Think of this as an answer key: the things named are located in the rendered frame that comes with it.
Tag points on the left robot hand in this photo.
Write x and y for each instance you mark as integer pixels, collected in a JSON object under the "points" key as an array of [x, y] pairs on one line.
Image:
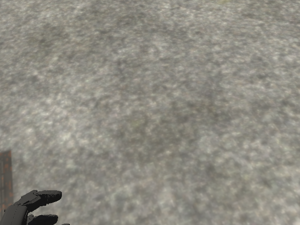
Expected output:
{"points": [[17, 214]]}

